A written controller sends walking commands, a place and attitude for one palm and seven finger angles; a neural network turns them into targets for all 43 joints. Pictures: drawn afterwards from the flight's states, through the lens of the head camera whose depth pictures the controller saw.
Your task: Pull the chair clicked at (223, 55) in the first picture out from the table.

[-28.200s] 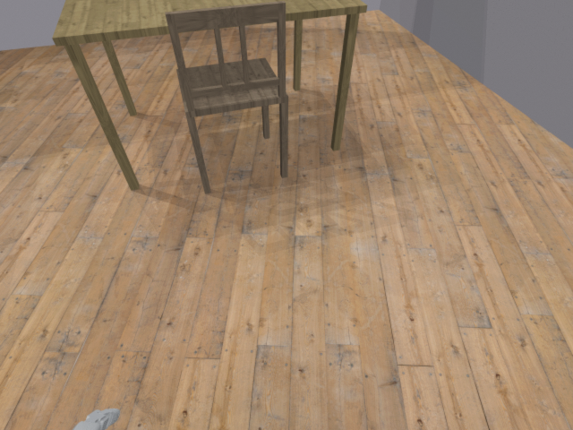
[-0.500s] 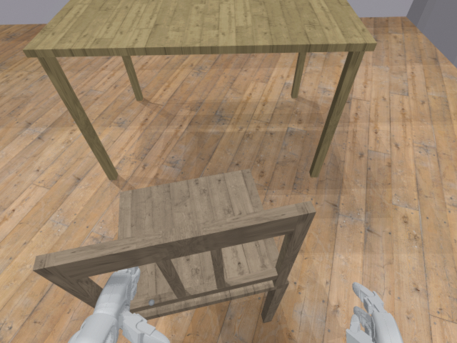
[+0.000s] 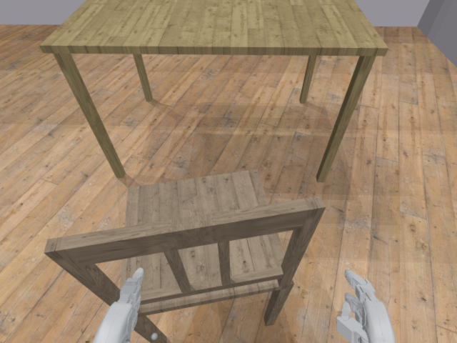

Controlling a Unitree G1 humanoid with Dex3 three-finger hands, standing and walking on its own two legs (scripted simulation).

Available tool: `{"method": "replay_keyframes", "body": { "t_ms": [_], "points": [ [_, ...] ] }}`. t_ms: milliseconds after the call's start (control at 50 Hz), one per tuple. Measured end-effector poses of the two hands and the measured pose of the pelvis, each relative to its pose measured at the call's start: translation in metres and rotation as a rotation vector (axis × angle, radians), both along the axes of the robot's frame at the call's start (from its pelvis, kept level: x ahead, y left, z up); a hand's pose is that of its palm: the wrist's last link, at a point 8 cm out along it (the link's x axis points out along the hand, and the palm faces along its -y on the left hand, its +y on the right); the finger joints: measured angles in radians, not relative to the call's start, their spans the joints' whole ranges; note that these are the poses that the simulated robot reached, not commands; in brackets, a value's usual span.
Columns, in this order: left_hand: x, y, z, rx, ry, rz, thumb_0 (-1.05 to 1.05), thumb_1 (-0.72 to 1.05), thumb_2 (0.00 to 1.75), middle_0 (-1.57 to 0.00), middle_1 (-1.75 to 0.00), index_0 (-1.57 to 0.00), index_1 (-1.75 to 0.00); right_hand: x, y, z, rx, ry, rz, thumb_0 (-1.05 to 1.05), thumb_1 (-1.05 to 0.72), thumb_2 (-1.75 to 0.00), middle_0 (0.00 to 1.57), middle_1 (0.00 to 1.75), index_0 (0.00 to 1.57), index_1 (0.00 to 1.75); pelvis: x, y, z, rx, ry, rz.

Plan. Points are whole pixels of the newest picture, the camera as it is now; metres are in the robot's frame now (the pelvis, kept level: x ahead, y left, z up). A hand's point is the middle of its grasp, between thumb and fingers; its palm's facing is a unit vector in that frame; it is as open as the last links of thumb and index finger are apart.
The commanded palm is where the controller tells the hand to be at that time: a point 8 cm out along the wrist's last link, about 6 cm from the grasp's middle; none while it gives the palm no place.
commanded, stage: draw the hand back to the body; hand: left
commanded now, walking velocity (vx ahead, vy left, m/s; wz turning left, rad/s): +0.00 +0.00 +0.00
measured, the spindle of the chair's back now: (178, 270) +0.27 +0.11 -0.06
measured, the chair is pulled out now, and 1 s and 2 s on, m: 0.62 0.63 0.62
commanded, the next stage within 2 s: step back with the hand held close in 1.68 s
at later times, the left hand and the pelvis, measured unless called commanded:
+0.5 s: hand (133, 330) +0.15 +0.15 +0.03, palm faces -0.04 -1.00 -0.09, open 17.5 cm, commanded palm +0.12 +0.21 +0.08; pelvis -0.01 -0.01 -0.02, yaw +0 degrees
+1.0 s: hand (95, 327) +0.15 +0.19 +0.05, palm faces +0.06 -0.89 -0.45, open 11.9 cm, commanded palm +0.15 +0.26 +0.17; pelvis +0.02 -0.02 +0.03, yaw +0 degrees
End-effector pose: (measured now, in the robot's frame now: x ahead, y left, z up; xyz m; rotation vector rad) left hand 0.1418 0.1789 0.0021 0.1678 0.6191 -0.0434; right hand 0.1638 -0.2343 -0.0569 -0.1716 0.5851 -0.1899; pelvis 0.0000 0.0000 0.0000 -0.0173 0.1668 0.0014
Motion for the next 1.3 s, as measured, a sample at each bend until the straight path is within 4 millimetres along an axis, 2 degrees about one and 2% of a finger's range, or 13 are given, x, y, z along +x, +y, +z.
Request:
{"method": "replay_keyframes", "body": {
  "t_ms": [140,200,280,380,500,620,700,760,940,1140,1220,1260,1300],
  "points": [
    [-0.015,-0.002,0.001,-0.030,0.003,0.022,-0.01,-0.54,0.20,0.00,0.00,-0.01,0.00,0.004,-0.004,-0.004,-0.005,-0.006,-0.016,0.02,-0.90,-0.90,0.21,0.30,0.21,0.30,0.002,-0.002,-0.004,-0.004,0.014,0.005],
    [-0.014,-0.002,0.012,-0.104,-0.114,0.076,-0.01,-0.54,0.20,0.00,0.00,-0.01,0.00,0.006,-0.006,-0.007,-0.011,-0.015,-0.016,0.02,-0.90,-0.90,0.21,0.30,0.21,0.30,0.001,-0.004,-0.008,-0.006,0.026,0.002],
    [-0.005,0.009,0.038,-0.103,-0.322,0.116,-0.01,-0.54,0.20,-0.01,0.00,-0.01,0.00,0.006,-0.005,-0.015,-0.003,-0.005,-0.007,0.02,-0.90,-0.90,0.21,0.30,0.21,0.30,-0.001,-0.006,-0.013,-0.010,0.032,0.008],
    [-0.005,0.015,0.032,-0.096,-0.389,0.081,-0.01,-0.54,0.20,0.00,0.00,-0.01,0.00,0.005,-0.003,-0.030,0.030,0.013,0.000,0.02,-0.90,-0.90,0.21,0.30,0.21,0.30,-0.005,-0.009,-0.022,-0.010,0.048,0.001],
    [-0.006,0.022,0.034,-0.081,-0.370,0.010,-0.01,-0.54,0.20,0.00,0.00,-0.01,0.00,0.000,-0.002,-0.038,0.055,0.037,-0.019,0.02,-0.90,-0.90,0.21,0.30,0.21,0.30,-0.007,-0.011,-0.023,-0.013,0.039,-0.002],
    [-0.007,0.028,0.043,-0.060,-0.295,-0.009,-0.01,-0.51,0.21,-0.01,-0.01,-0.06,-0.01,-0.005,-0.004,-0.029,0.068,0.026,-0.064,0.02,-0.90,-0.90,0.21,0.30,0.21,0.30,-0.001,-0.013,-0.011,-0.016,0.012,-0.002],
    [-0.007,0.035,0.058,0.155,-0.185,-0.033,-0.01,-0.43,0.25,-0.02,-0.02,-0.15,-0.05,-0.003,-0.004,-0.017,0.038,0.036,-0.051,0.02,-0.90,-0.90,0.20,0.30,0.21,0.30,0.006,-0.014,0.002,-0.014,-0.037,-0.002],
    [-0.008,0.037,0.066,0.220,-0.130,-0.009,-0.01,-0.35,0.29,-0.08,-0.07,-0.20,-0.09,0.004,-0.003,-0.006,0.030,0.016,-0.044,0.02,-0.90,-0.90,0.20,0.30,0.21,0.30,0.011,-0.014,0.011,-0.013,-0.074,-0.003],
    [-0.008,0.050,0.078,0.297,-0.061,0.102,-0.01,-0.05,0.43,-0.10,-0.11,-0.38,-0.21,0.030,0.002,0.010,0.024,-0.007,0.039,0.02,-0.90,-0.90,0.20,0.30,0.21,0.30,0.021,-0.020,0.028,-0.003,-0.149,0.003],
    [-0.014,0.063,0.095,0.372,-0.027,0.207,0.00,0.31,0.61,-0.13,-0.18,-0.45,-0.30,0.053,0.001,0.012,0.038,-0.004,0.114,0.02,-0.90,-0.90,0.21,0.30,0.21,0.30,0.032,-0.028,0.036,0.009,-0.178,0.021],
    [-0.015,0.071,0.123,0.431,-0.123,0.270,0.00,0.45,0.68,-0.15,-0.21,-0.48,-0.34,0.058,0.001,0.009,0.045,0.006,0.138,0.02,-0.90,-0.90,0.21,0.30,0.21,0.30,0.034,-0.031,0.038,0.015,-0.187,0.033],
    [-0.013,0.077,0.147,0.481,-0.219,0.311,0.00,0.52,0.71,-0.16,-0.22,-0.48,-0.36,0.061,0.002,0.007,0.050,0.010,0.155,0.02,-0.90,-0.90,0.20,0.30,0.21,0.30,0.034,-0.032,0.038,0.017,-0.193,0.038],
    [-0.006,0.083,0.184,0.541,-0.389,0.360,0.01,0.59,0.75,-0.17,-0.24,-0.45,-0.36,0.063,0.004,0.006,0.056,0.010,0.174,0.02,-0.90,-0.90,0.20,0.30,0.21,0.30,0.033,-0.032,0.039,0.021,-0.201,0.041]
  ]
}}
